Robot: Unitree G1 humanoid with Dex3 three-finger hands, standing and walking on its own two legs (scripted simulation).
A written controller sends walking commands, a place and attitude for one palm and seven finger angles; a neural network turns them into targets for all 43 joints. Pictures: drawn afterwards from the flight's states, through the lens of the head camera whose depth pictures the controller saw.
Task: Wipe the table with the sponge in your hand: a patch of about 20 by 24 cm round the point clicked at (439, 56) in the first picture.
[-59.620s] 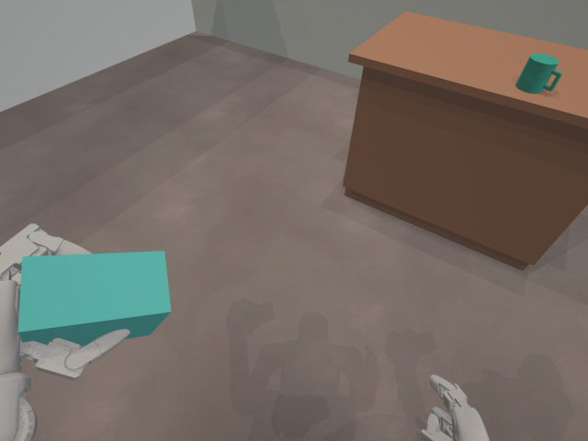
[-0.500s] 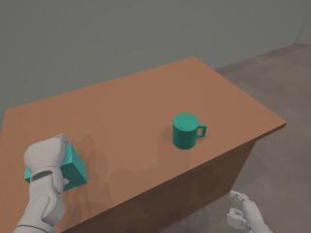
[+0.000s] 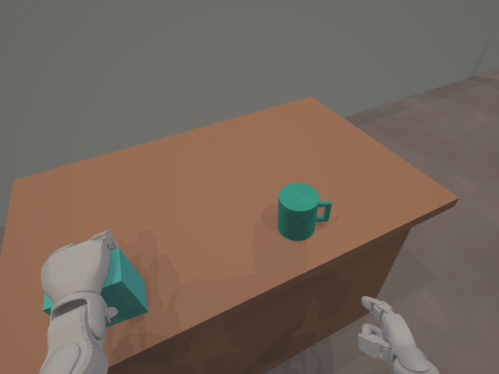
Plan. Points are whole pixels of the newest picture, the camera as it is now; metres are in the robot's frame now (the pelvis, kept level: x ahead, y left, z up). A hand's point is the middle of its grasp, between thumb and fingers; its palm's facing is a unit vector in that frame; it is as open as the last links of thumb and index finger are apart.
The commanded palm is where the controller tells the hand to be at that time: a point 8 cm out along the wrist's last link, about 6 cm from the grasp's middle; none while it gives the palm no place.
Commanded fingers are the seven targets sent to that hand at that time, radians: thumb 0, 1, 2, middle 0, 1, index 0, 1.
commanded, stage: lift the sponge slowly off the table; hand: left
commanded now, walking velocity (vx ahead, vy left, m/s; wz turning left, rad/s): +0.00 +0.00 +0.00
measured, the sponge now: (105, 298) +0.22 +0.29 +0.01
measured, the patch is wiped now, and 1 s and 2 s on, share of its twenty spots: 1.00 1.00 1.00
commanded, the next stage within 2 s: none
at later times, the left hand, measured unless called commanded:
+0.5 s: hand (93, 291) +0.21 +0.27 +0.06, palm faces +0.07 -0.15 -0.99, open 10.1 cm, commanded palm +0.18 +0.26 +0.13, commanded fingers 0.00 0.10 1.30 -1.20 -1.60 -1.20 -1.60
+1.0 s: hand (90, 282) +0.21 +0.27 +0.09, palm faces +0.10 -0.16 -0.98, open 10.1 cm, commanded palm +0.18 +0.26 +0.16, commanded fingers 0.00 0.10 1.30 -1.20 -1.60 -1.20 -1.60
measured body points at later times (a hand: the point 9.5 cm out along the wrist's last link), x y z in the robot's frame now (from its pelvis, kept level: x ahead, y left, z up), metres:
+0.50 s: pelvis -0.01 +0.00 +0.00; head -0.04 -0.03 +0.45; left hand +0.20 +0.28 +0.12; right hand +0.24 -0.19 -0.07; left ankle -0.03 +0.07 -0.74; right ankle -0.01 -0.09 -0.74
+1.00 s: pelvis -0.01 -0.02 +0.00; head -0.05 -0.05 +0.45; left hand +0.20 +0.27 +0.15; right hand +0.25 -0.21 -0.06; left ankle -0.03 +0.07 -0.74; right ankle -0.01 -0.09 -0.74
